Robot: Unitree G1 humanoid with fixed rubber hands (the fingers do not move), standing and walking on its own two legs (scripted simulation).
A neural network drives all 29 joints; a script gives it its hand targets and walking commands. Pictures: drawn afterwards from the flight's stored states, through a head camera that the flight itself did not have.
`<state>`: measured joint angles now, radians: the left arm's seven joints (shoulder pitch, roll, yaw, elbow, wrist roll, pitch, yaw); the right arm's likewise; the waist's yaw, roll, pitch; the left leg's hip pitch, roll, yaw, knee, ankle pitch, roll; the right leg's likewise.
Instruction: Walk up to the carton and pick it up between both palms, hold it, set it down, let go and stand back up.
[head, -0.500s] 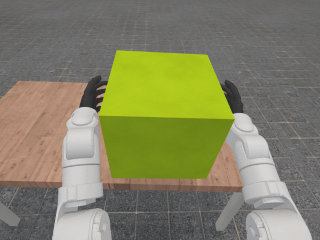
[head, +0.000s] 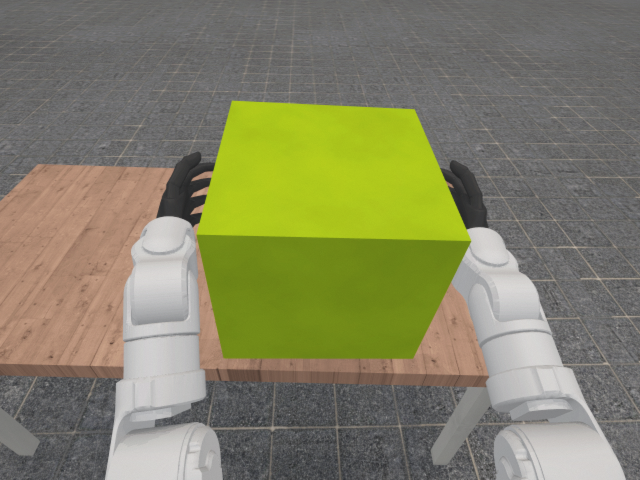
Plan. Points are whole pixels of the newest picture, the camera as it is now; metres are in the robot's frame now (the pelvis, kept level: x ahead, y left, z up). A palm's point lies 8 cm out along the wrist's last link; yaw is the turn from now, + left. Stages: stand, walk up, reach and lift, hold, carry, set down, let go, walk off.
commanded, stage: hold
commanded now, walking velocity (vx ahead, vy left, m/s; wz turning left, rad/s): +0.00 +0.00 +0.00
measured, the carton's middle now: (322, 229) +0.40 +0.00 +0.13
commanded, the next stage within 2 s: none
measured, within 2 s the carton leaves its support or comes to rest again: neither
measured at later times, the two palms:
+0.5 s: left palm (176, 219) +0.35 +0.17 +0.19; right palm (467, 227) +0.35 -0.17 +0.17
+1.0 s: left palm (178, 221) +0.36 +0.17 +0.18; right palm (465, 227) +0.35 -0.17 +0.17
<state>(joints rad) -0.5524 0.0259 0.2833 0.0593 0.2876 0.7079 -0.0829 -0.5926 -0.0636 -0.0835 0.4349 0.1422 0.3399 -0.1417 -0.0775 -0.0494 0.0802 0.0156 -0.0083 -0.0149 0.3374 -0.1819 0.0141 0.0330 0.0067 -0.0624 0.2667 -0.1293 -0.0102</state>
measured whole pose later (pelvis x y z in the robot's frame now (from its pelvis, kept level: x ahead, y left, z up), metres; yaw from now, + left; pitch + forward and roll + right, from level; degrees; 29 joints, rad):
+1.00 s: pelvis +0.00 +0.00 +0.00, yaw +0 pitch -9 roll -1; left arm -0.56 0.03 0.29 0.07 0.28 0.69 -0.08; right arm -0.59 -0.06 -0.08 0.44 0.14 0.33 -0.14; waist -0.08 -0.05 0.08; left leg 0.00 -0.01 -0.01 0.33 -0.17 0.01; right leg 0.02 0.01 -0.07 0.27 -0.13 -0.01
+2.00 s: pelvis +0.00 +0.00 +0.00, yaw +1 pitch -9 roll -1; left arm -0.57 0.03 0.28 0.09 0.28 0.69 -0.08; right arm -0.61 -0.05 -0.10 0.46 0.13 0.32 -0.13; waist -0.08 -0.06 0.07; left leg 0.00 -0.01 -0.01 0.33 -0.17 0.02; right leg 0.01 0.00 -0.07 0.27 -0.13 -0.01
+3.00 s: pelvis +0.00 +0.00 +0.00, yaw +1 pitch -9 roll -1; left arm -0.55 0.03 0.28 0.06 0.29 0.70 -0.08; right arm -0.59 -0.06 -0.09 0.43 0.14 0.33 -0.14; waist -0.08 -0.05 0.08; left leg 0.00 -0.01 -0.01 0.33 -0.17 0.01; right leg 0.03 0.01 -0.07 0.27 -0.13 -0.01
